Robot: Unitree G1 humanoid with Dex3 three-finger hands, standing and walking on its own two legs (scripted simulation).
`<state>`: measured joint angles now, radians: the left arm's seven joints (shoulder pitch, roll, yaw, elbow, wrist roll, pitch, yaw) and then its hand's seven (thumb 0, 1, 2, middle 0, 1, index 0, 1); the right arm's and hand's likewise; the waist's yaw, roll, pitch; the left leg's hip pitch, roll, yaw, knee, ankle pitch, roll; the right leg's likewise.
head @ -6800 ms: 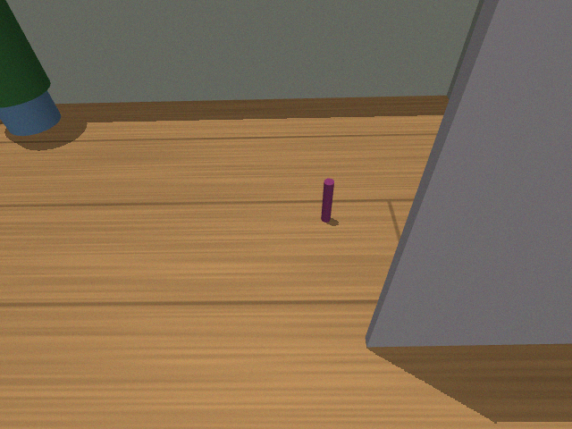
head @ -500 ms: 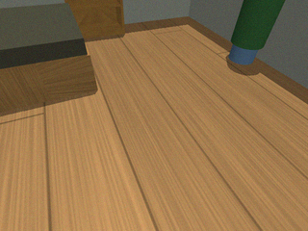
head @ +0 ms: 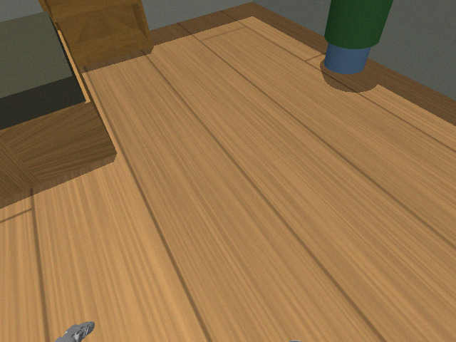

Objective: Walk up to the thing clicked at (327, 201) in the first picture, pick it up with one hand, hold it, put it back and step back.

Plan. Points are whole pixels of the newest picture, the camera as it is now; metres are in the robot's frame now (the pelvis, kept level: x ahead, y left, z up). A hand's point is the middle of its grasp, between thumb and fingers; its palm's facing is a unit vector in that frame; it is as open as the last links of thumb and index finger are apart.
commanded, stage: walk up
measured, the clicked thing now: out of the picture +0.17 -1.06 -0.63
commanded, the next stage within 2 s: none
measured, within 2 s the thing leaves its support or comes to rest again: neither
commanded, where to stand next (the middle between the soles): +1.08 -0.02 m, yaw +0 degrees
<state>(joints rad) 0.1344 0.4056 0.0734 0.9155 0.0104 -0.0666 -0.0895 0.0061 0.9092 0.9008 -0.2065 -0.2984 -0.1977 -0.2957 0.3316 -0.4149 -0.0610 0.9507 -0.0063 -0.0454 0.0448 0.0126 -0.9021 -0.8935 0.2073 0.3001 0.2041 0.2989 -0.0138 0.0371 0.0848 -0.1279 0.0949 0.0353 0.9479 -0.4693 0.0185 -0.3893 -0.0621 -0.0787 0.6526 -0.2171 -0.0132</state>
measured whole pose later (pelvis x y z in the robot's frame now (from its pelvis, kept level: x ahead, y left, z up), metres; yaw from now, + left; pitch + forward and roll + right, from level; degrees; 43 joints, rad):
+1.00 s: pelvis +0.50 -0.03 +0.02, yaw +0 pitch -3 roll +1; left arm 0.24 0.37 0.04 0.86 0.01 -0.09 -0.06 0.00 0.91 0.90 -0.21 -0.30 -0.20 -0.30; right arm 0.29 -0.44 -0.05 0.90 0.00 -0.05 0.06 0.01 -0.91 -0.89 0.20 0.30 0.20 0.30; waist 0.01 0.06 0.07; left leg -0.47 0.06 -0.03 1.03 -0.27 0.02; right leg -0.22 -0.03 -0.12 0.49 -0.22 -0.05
